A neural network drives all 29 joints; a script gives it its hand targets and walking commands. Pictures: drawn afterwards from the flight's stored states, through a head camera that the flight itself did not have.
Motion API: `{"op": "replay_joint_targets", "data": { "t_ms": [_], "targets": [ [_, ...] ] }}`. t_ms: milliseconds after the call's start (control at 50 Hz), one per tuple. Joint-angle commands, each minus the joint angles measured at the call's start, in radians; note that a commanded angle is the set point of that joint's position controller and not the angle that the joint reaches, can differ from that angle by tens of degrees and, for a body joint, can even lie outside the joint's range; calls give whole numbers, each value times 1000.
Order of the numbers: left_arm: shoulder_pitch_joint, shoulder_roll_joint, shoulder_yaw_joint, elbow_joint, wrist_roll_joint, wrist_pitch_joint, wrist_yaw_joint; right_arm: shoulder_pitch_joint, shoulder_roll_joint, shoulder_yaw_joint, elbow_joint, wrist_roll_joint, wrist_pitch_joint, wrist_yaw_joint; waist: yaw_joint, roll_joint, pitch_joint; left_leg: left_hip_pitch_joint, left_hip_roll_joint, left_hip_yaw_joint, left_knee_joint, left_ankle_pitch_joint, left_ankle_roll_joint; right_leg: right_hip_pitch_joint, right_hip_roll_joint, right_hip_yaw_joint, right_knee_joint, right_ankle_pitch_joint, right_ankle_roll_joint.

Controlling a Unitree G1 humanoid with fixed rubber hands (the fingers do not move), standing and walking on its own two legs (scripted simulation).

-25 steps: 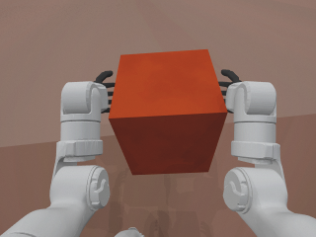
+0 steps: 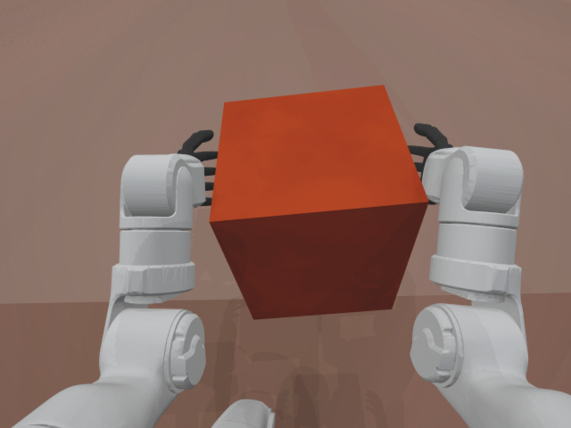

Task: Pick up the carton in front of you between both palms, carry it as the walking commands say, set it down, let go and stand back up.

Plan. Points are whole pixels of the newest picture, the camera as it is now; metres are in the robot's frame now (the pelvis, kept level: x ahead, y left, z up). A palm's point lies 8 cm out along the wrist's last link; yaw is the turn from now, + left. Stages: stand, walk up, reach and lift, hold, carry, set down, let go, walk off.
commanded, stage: carry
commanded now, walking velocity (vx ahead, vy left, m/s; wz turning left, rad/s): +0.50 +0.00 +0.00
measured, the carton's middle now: (313, 212) +0.38 +0.02 +0.09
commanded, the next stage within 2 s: none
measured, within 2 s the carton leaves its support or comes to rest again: neither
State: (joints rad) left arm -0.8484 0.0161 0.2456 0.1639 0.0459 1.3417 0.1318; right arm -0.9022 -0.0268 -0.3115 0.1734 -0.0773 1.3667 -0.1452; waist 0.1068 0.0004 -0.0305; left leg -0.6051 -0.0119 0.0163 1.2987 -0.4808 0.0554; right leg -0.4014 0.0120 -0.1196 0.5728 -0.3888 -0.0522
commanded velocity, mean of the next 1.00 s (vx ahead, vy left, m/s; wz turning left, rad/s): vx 0.50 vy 0.00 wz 0.00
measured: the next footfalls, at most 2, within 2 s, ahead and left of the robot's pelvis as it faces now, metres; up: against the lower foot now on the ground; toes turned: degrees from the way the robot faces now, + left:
left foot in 0.24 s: +0.35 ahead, +0.12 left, +0.04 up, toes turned +4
right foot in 0.62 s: +0.58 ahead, -0.09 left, +0.07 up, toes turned -7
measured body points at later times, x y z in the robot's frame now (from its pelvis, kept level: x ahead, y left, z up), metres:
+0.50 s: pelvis +0.31 +0.04 +0.05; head +0.35 +0.03 +0.49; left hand +0.72 +0.13 +0.20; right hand +0.68 -0.17 +0.20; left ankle +0.31 +0.11 -0.69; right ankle +0.37 -0.08 -0.61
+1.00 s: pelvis +0.62 -0.01 +0.08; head +0.65 -0.01 +0.53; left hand +1.01 +0.17 +0.26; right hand +1.03 -0.14 +0.26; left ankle +0.77 +0.11 -0.61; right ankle +0.53 -0.09 -0.66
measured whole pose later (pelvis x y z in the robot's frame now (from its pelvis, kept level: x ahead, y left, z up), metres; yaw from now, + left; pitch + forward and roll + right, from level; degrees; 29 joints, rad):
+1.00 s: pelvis +0.62 -0.01 +0.08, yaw -1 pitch +5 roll +1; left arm -0.89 0.01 0.27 0.16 0.03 1.31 0.15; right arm -0.91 -0.01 -0.34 0.12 -0.10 1.35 -0.14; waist 0.10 -0.01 -0.05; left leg -0.69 0.03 0.08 0.74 -0.26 0.04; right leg -0.14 0.00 -0.10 0.41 -0.49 -0.01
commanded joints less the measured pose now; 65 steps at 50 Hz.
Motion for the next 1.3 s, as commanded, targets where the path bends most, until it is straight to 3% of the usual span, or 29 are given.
{"op": "replay_joint_targets", "data": {
  "t_ms": [0, 120, 140, 180, 200, 220, 240, 280, 300, 340, 480, 540, 560, 580, 600, 620, 660, 700, 760, 820, 920, 980, 1000, 1020, 1040, 1060, 1120, 1180, 1280],
  "targets": [
    [-965, -1156, -579, -185, -558, -28, -256, -710, 999, 498, -88, 315, -47, 172, -20, -104, -450, -277, 48, 9, -126, 51, -9, 578, -275, 401, -218, 226, -174],
    [-873, -1097, -542, -56, -498, -11, -252, -641, 970, 493, 32, 287, -27, 181, -16, -133, -389, -61, 6, 144, -510, 156, 3, 482, -217, 190, -231, 477, -137],
    [-847, -1102, -538, -20, -490, -14, -254, -640, 976, 492, 49, 292, -27, 190, -49, -154, -408, 79, -27, 184, -562, 150, 18, 430, -220, 151, -184, 630, -118],
    [-816, -1112, -514, 40, -452, -21, -258, -609, 996, 481, 112, 302, -35, 210, -202, -102, -519, 521, -78, 215, -673, 158, 56, 267, -168, 13, 183, 910, -39],
    [-811, -1122, -501, 58, -437, -28, -258, -605, 1005, 485, 134, 319, -44, 222, -248, 56, -598, 793, 123, -132, -783, 6, 124, 18, -109, 25, 441, 597, 25],
    [-816, -1135, -489, 38, -425, -33, -259, -633, 1020, 495, 128, 341, -59, 232, -187, 383, -597, 920, 355, -655, -918, 99, 244, -273, 61, 60, 681, -87, 65],
    [-834, -1121, -481, 37, -413, -33, -255, -651, 1074, 510, 109, 367, -67, 243, -191, 264, -559, 896, 342, -728, -921, 204, 294, -377, 48, 159, 832, -126, 35],
    [-856, -1118, -473, -35, -395, -42, -235, -800, 1162, 597, -74, 463, -78, 253, -180, 71, -514, 820, 298, -515, -845, 424, 233, -439, -11, 172, 860, -101, 16],
    [-883, -1103, -470, -93, -384, -49, -217, -910, 1210, 646, -172, 535, -84, 257, -175, 35, -486, 756, 291, -444, -844, 415, 212, -445, -34, 167, 843, -67, 19],
    [-817, -1064, -454, -137, -347, -43, -178, -964, 1217, 679, -256, 604, -82, 252, -152, 36, -499, 700, 262, -366, -865, 306, 163, -400, -58, 150, 755, -52, 15],
    [-701, -966, -489, -111, -288, -6, -160, -842, 1122, 648, -223, 558, -47, 240, -170, 125, -456, 628, 241, -156, -909, 412, 163, -247, -35, 33, 235, 57, 32],
    [-705, -962, -508, -72, -301, 2, -177, -807, 1085, 640, -162, 520, -36, 241, -95, 152, -486, 505, 224, -36, -797, 544, 112, 81, 42, -96, 50, 126, 13],
    [-703, -963, -509, -37, -307, 5, -184, -766, 1073, 634, -119, 501, -31, 241, -49, 93, -533, 433, 189, 46, -629, 697, 66, 298, 67, -122, -10, 122, -7],
    [-669, -962, -506, 15, -310, 6, -190, -758, 1051, 616, -92, 480, -28, 241, 5, -12, -589, 254, 131, 81, -402, 605, 8, 543, -51, 86, -42, 48, -50],
    [-657, -962, -502, 35, -319, 3, -198, -744, 1057, 602, -76, 459, -23, 245, -11, -292, -666, 40, 15, 55, -162, 220, -45, 706, -316, 587, -116, 54, -168],
    [-666, -995, -499, 39, -336, -1, -209, -729, 1054, 576, -34, 444, -17, 247, -21, -335, -603, -194, -74, 8, -2, -83, -29, 787, -351, 784, -185, 198, -258],
    [-753, -1084, -533, -11, -395, -13, -236, -742, 1095, 551, -6, 423, -30, 243, -9, -85, -520, -261, 3, -59, 105, -75, -3, 674, -315, 653, -112, 405, -220],
    [-908, -1147, -574, -123, -479, -31, -254, -723, 1084, 525, -29, 385, -46, 224, -30, -7, -490, -223, 43, -61, 26, 17, 0, 582, -289, 489, -127, 358, -163],
    [-979, -1181, -584, -189, -548, -45, -260, -716, 1068, 508, -61, 352, -57, 196, -29, -106, -461, -197, 42, -11, -101, 39, -10, 511, -268, 413, -190, 210, -141],
    [-946, -1153, -565, -197, -547, -38, -253, -698, 1026, 509, -89, 329, -58, 172, -19, -116, -444, -217, 51, 17, -272, 80, -27, 557, -260, 342, -231, 273, -158],
    [-848, -1092, -551, -93, -494, -15, -247, -634, 983, 511, -10, 299, -34, 179, -13, -135, -392, -2, 3, 136, -627, 278, -13, 486, -211, 177, -224, 491, -108],
    [-808, -1092, -531, -25, -457, -20, -252, -627, 999, 512, 41, 317, -32, 203, -134, -129, -465, 351, -78, 215, -779, 314, 14, 440, -176, 40, 59, 931, -31],
    [-814, -1088, -524, -18, -443, -23, -250, -632, 1015, 511, 62, 335, -35, 213, -187, -93, -523, 574, -24, 170, -806, 295, 36, 310, -151, 5, 240, 824, 9],
    [-823, -1089, -515, -12, -431, -26, -246, -647, 1019, 521, 74, 357, -40, 224, -201, 70, -566, 812, 167, -140, -821, 175, 100, 42, -98, 37, 451, 500, 42],
    [-817, -1085, -505, -13, -414, -23, -243, -666, 1033, 535, 76, 381, -48, 233, -157, 288, -575, 919, 377, -559, -879, 286, 190, -228, 37, 72, 648, -115, 63],
    [-787, -1063, -496, 39, -399, -15, -237, -671, 1057, 533, 80, 392, -51, 241, -177, 227, -530, 904, 361, -635, -911, 420, 250, -344, 45, 138, 811, -108, 33],
    [-816, -1093, -461, -19, -367, -31, -210, -821, 1161, 589, -66, 502, -64, 264, -162, 45, -458, 756, 304, -407, -895, 596, 180, -361, -38, 163, 711, -26, 26],
    [-710, -1107, -457, -40, -326, -45, -175, -824, 1217, 617, -124, 572, -82, 279, -164, 95, -484, 738, 266, -294, -915, 634, 141, -317, -46, 114, 534, 18, 46],
    [-556, -1119, -497, 0, -267, -80, -176, -674, 1234, 624, -85, 529, -114, 295, -165, 124, -455, 784, 246, -164, -938, 773, 130, -306, -40, 52, 217, 148, 56]
  ]
}}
